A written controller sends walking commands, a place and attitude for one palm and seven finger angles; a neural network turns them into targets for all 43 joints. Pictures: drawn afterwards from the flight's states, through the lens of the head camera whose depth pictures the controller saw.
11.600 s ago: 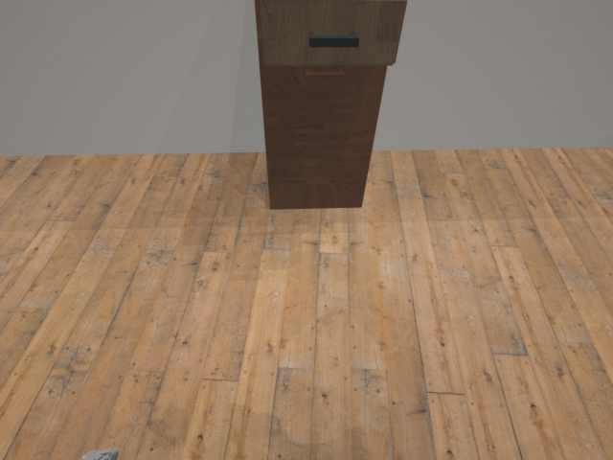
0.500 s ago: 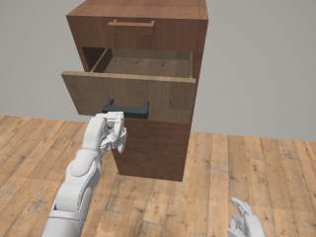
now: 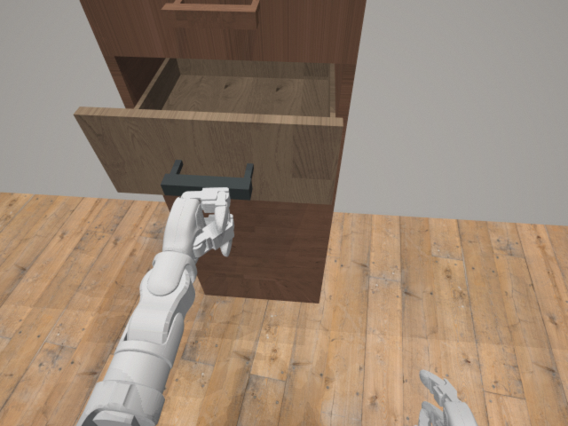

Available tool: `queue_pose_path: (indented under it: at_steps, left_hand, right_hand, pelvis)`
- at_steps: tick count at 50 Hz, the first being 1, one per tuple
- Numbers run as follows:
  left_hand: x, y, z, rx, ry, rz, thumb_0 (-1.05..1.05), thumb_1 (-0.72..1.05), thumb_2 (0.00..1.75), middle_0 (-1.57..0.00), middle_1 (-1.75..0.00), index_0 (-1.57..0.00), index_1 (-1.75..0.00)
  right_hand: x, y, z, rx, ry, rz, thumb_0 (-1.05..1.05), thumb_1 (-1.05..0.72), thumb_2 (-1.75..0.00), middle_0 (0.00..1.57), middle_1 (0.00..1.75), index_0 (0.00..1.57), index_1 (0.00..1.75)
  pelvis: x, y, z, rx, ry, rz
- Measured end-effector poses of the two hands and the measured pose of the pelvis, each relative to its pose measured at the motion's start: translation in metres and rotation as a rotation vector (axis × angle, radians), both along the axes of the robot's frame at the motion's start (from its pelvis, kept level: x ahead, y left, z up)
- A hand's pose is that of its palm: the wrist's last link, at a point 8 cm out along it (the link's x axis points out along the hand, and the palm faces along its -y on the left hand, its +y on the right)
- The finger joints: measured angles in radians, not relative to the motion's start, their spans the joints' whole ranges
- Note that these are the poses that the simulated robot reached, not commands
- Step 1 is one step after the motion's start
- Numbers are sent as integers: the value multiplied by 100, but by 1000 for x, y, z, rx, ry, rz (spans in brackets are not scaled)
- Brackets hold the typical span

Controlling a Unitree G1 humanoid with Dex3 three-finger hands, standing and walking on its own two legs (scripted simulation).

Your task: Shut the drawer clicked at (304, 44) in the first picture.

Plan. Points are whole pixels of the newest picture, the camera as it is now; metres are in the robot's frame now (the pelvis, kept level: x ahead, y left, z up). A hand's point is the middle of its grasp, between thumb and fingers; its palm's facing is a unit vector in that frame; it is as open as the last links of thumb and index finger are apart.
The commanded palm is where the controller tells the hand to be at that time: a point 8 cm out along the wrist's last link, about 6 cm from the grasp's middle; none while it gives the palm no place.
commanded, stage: bring the fist close to the handle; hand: left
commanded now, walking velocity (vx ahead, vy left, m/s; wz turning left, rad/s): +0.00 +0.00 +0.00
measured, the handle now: (210, 177) +0.45 +0.13 +0.10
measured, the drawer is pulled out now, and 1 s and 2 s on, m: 0.17 0.14 0.02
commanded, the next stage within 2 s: push the drawer shut in 0.34 s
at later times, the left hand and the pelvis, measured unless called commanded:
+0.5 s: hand (226, 228) +0.36 +0.10 +0.09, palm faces -0.08 -1.00 -0.02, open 3.3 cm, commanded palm +0.34 +0.15 +0.10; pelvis +0.00 +0.00 +0.00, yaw +0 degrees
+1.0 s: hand (225, 208) +0.40 +0.10 +0.09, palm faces -0.07 -1.00 -0.04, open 3.0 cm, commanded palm +0.40 +0.15 +0.10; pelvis -0.02 +0.00 -0.01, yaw +1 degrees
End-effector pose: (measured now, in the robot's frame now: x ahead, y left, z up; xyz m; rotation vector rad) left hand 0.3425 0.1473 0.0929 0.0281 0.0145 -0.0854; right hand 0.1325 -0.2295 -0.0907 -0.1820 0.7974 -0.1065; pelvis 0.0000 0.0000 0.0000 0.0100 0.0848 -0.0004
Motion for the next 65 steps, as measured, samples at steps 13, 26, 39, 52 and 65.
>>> queue_pose_path:
  at_steps: [13,26,39,52,65]
  left_hand:
    - [5,15,0,2,-24,18,1,90,90,-140,-160,-140,-159]
    - [-1,6,2,-6,-35,1,1,90,90,-140,-160,-140,-159]
    - [20,13,1,4,-21,6,-1,84,94,-140,-160,-140,-159]
    - [40,12,1,10,-14,13,-2,81,98,-140,-160,-140,-159]
    - [69,8,4,9,-10,19,1,82,98,-140,-160,-140,-159]
  right_hand:
    - [-17,-12,-6,-6,56,-44,1,-90,-90,20,30,20,30]
    - [1,-5,2,1,-8,-18,1,-90,-90,20,30,20,30]
    - [-11,-1,-8,-13,50,-4,1,-90,-90,21,30,20,30]
    - [-65,-7,-22,-26,160,-47,1,-90,-90,21,30,20,30]
    - [-121,-19,-31,-53,270,-99,1,-90,-90,21,30,20,30]
  pelvis:
    - [2,-2,0,-2,17,-8]
    - [0,0,0,-1,11,-6]
    - [-9,2,-3,-5,24,16]
    - [-26,4,-6,-3,38,17]
    - [-40,5,-12,-2,84,10]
